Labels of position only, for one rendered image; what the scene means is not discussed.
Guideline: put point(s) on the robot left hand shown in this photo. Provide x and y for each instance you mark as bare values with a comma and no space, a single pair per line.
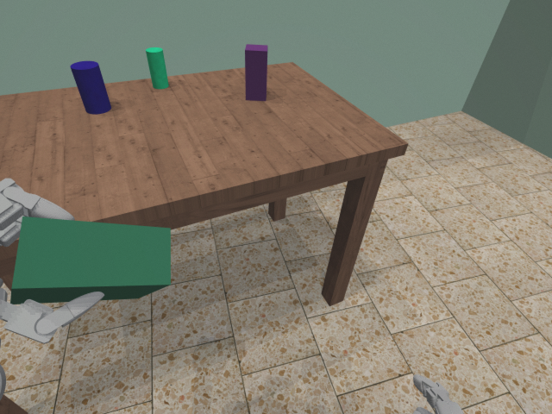
31,319

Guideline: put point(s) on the sponge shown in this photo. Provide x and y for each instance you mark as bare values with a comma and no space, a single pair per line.
60,260

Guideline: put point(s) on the table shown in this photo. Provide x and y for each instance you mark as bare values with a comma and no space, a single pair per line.
194,151

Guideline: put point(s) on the robot right hand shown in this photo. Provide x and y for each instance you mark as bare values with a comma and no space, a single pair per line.
437,396

